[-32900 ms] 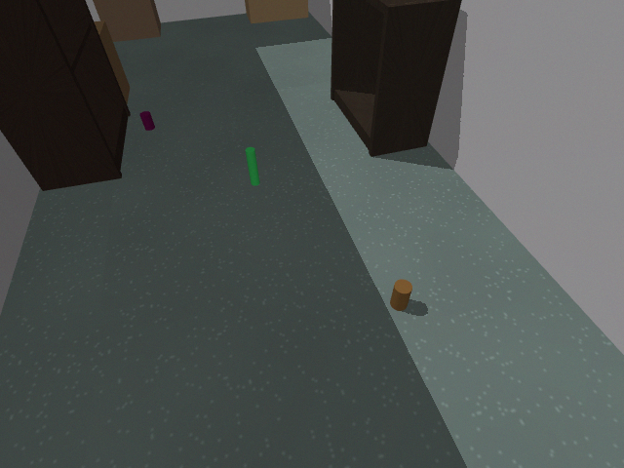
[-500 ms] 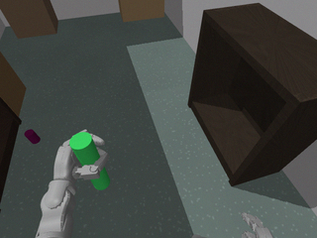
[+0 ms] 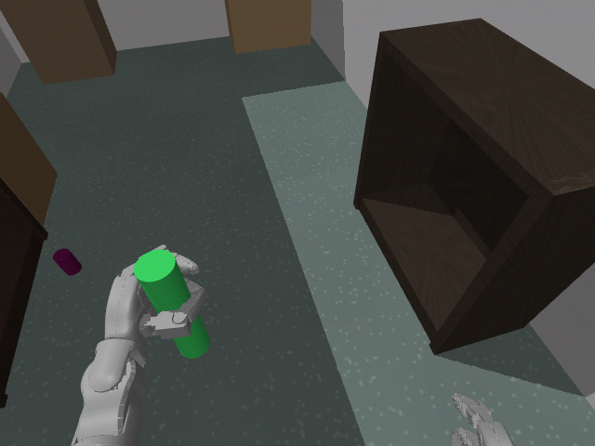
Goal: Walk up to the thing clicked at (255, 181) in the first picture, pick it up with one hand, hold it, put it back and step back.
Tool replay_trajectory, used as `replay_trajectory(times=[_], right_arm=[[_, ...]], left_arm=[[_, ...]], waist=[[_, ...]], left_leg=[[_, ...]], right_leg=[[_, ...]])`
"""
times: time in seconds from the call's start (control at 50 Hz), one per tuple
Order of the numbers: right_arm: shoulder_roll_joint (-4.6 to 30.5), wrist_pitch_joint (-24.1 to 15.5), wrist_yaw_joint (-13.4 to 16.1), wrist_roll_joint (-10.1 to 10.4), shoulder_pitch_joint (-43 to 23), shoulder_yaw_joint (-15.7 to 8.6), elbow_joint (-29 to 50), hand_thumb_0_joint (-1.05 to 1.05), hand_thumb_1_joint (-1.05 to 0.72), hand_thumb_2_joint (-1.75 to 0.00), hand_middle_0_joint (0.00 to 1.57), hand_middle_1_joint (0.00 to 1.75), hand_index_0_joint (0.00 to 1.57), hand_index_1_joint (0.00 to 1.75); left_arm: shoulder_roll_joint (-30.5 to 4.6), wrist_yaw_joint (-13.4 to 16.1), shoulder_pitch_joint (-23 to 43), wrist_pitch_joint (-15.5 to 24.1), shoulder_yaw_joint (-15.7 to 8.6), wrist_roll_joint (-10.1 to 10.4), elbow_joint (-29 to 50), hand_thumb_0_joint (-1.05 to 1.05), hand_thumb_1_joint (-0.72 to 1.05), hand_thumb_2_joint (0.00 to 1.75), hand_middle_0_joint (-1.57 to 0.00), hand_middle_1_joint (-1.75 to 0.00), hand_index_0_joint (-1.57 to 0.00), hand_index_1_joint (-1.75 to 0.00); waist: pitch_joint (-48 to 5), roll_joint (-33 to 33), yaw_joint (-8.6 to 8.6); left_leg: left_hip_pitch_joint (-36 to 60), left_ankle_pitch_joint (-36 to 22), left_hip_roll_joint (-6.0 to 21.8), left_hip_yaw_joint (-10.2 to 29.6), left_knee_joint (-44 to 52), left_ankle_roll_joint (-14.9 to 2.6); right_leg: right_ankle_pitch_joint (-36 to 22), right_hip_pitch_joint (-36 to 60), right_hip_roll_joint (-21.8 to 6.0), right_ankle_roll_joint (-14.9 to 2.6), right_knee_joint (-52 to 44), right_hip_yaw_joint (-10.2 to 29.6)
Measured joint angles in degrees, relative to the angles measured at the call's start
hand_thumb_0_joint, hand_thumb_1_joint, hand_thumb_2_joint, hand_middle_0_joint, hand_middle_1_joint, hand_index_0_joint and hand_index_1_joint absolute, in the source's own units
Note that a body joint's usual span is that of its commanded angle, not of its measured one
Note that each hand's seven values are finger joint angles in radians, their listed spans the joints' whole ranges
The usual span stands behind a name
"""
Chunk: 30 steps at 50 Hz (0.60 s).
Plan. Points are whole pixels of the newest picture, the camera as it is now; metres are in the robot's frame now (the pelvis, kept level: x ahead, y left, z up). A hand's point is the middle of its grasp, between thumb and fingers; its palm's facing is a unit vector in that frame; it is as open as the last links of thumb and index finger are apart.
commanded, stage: hold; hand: left
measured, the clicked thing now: (177, 310) +0.31 +0.18 +0.02
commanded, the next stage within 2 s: crouch in 1.28 s
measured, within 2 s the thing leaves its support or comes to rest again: neither
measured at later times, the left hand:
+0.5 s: hand (180, 296) +0.31 +0.17 +0.06, palm faces -0.01 -1.00 +0.01, open 6.3 cm
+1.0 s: hand (182, 298) +0.31 +0.17 +0.05, palm faces -0.03 -1.00 +0.00, open 6.3 cm
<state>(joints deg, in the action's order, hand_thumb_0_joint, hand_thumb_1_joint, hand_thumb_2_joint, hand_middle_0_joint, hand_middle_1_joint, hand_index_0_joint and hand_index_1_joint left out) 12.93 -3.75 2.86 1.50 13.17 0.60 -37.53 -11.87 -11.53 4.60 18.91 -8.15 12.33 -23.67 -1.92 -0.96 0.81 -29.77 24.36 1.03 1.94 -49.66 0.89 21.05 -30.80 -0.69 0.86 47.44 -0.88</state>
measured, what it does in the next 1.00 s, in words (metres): stands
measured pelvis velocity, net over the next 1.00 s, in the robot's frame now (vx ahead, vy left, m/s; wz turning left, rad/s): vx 0.01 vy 0.01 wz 0.00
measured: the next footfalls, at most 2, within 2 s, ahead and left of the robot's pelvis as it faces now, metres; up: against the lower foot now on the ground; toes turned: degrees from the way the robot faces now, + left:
none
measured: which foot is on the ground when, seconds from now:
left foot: down 0.00-1.00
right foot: down 0.00-1.00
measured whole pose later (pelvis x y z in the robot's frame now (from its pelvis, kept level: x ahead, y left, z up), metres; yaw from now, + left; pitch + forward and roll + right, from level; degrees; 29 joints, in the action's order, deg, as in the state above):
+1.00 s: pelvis +0.01 +0.01 +0.00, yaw +0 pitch +5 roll -1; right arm 12.7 -4.2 1.8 1.2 13.6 0.2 -38.0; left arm -11.2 -10.2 2.8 18.9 -6.0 11.3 -21.8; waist -2.5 -1.2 0.6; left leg -29.0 24.9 0.8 1.8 -49.1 0.4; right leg 21.3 -29.7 -0.9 1.4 46.3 -0.8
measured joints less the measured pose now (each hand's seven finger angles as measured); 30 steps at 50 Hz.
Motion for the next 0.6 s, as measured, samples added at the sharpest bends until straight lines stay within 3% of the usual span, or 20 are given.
replay_trajectory(times=[0.6], right_arm=[[-0.1, -0.5, -0.2, -0.3, -0.1, -0.2, -0.4, 0.01, -0.87, -0.89, 0.21, 0.30, 0.20, 0.30]], left_arm=[[0.6, 1.0, -0.7, 0.7, 0.4, -0.7, 0.7, 0.02, 0.09, 1.07, -0.95, -1.10, -0.92, -1.07]], waist=[[-0.2, 0.1, -0.02]], left_leg=[[0.8, 0.2, 0.0, -0.2, 0.7, -0.32]], right_leg=[[-0.1, 0.9, 0.0, 0.32, -1.2, 0.2]])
